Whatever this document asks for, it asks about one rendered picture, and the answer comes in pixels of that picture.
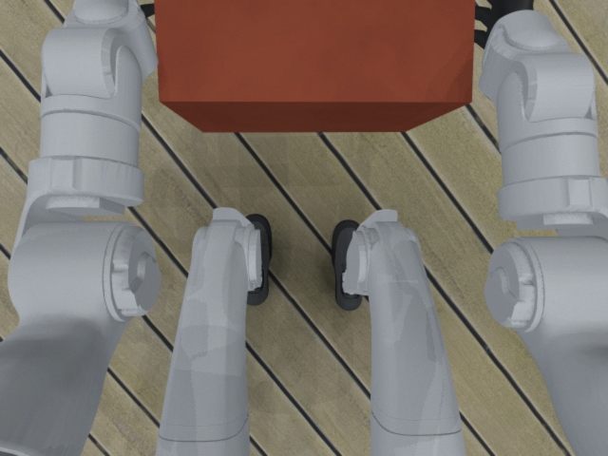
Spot left robot thigh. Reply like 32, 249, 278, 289
156, 219, 261, 456

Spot right robot hand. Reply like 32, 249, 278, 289
474, 0, 534, 49

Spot robot right forearm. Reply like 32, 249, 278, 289
479, 9, 608, 239

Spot carton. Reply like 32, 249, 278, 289
154, 0, 475, 133

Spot right robot shin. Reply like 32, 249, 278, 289
342, 209, 421, 295

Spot robot left upper arm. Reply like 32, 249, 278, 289
0, 220, 162, 456

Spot left robot hand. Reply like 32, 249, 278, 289
140, 3, 155, 18

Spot robot left forearm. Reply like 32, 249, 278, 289
8, 0, 159, 310

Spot robot right upper arm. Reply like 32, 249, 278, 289
484, 236, 608, 456

